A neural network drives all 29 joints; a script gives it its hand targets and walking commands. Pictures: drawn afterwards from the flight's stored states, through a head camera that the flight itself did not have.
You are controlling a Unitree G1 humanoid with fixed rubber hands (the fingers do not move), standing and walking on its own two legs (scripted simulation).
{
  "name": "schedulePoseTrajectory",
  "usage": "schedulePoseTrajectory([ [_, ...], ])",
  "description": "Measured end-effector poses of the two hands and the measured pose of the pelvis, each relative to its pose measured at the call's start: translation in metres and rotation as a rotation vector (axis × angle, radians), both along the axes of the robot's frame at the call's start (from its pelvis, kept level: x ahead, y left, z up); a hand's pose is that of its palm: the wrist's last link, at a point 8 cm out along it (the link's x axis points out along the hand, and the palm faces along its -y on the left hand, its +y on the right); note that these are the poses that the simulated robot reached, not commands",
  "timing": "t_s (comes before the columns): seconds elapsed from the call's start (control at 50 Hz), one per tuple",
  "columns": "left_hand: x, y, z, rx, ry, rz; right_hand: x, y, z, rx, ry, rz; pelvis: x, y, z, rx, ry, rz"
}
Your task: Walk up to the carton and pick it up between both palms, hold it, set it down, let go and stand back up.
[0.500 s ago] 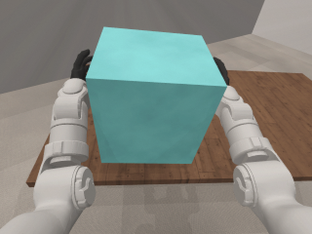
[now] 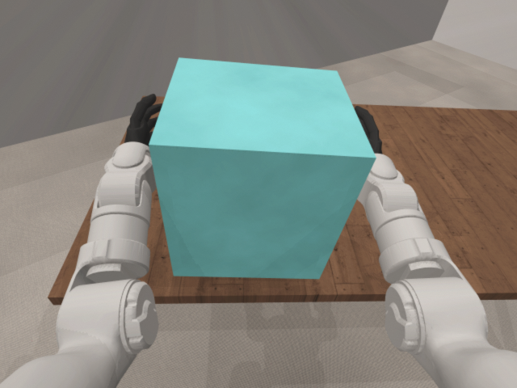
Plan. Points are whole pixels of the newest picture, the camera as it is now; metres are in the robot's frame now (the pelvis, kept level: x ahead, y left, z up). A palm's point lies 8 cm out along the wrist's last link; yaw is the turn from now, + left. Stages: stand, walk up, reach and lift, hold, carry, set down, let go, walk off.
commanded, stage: set down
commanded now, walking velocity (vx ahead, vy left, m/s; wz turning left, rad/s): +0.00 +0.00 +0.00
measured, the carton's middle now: (253, 175) +0.41 +0.01 +0.13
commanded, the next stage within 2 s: none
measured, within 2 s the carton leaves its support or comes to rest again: rests again in 1.00 s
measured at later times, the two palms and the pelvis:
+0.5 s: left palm (138, 168) +0.41 +0.19 +0.15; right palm (352, 176) +0.40 -0.16 +0.14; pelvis +0.00 +0.00 +0.00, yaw +0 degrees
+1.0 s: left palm (143, 181) +0.41 +0.19 +0.12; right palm (348, 189) +0.40 -0.16 +0.12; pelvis +0.00 +0.00 +0.00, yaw -1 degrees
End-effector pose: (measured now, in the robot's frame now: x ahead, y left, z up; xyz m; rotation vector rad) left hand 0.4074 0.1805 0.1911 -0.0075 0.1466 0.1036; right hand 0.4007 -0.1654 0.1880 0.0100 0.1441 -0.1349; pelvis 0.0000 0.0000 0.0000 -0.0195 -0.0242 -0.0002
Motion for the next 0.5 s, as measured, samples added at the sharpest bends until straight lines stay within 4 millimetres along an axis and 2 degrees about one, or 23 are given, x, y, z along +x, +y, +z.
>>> schedulePoseTrajectory([
  [0.18, 0.000, 0.005, -0.020, -0.017, 0.016, 0.010, 0.003, 0.004, -0.013, -0.012, 0.014, 0.009, 0.002, -0.001, 0.000, 0.002, 0.008, -0.006],
  [0.5, 0.001, 0.011, -0.041, -0.003, 0.056, 0.017, 0.004, 0.010, -0.043, -0.004, 0.049, 0.024, -0.002, 0.002, 0.001, 0.003, 0.045, -0.004],
])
